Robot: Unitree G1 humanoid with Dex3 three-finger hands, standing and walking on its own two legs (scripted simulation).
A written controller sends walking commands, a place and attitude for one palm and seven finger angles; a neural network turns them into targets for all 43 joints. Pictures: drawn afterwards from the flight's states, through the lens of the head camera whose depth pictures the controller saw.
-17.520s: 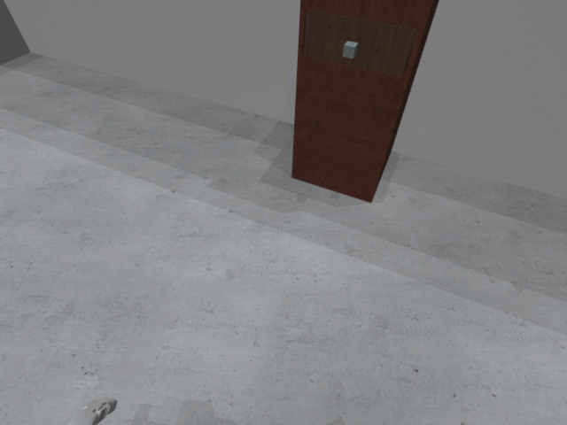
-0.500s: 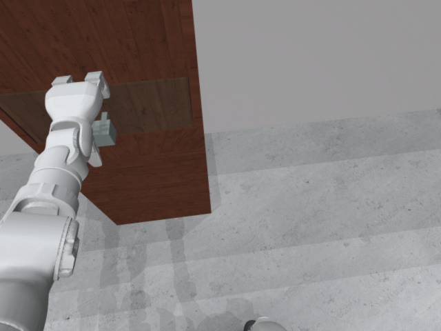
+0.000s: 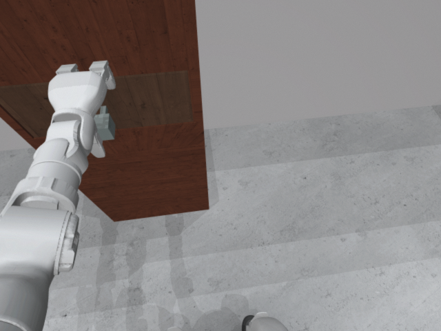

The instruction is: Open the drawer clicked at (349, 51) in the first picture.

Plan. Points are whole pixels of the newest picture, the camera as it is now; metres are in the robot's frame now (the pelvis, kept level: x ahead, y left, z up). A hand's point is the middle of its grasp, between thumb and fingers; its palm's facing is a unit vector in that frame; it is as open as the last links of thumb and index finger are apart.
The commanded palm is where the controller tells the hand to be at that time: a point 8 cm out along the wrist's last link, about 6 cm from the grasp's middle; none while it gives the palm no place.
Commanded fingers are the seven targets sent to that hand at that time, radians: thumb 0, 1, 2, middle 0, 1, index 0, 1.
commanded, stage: move the hooked fingers above the handle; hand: left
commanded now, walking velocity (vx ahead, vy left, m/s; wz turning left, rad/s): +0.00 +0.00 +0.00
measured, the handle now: (103, 120) +0.55 +0.21 -0.01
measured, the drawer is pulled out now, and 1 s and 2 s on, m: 0.00 0.00 0.00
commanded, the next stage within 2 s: lower the fingers behind the handle in 1.64 s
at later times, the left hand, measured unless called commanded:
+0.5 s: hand (85, 110) +0.51 +0.21 +0.07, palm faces +0.07 -0.02 -1.00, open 13.8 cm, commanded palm +0.49 +0.23 +0.12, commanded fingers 0.00 -0.50 0.30 -0.30 -1.20 -0.30 -1.20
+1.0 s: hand (89, 115) +0.51 +0.21 +0.06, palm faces +0.03 -0.03 -1.00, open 13.8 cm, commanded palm +0.50 +0.23 +0.11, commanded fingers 0.00 -0.50 0.30 -0.30 -1.20 -0.30 -1.20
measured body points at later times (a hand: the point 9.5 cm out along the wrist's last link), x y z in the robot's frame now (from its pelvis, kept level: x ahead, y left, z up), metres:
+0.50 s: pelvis +0.00 +0.00 +0.00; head +0.10 +0.00 +0.44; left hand +0.50 +0.21 +0.12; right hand +0.01 -0.28 -0.13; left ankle -0.02 +0.10 -0.71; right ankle +0.01 -0.13 -0.71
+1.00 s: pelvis +0.00 +0.00 +0.00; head +0.11 -0.01 +0.43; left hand +0.50 +0.21 +0.11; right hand +0.00 -0.29 -0.13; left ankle -0.02 +0.10 -0.71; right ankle +0.01 -0.13 -0.71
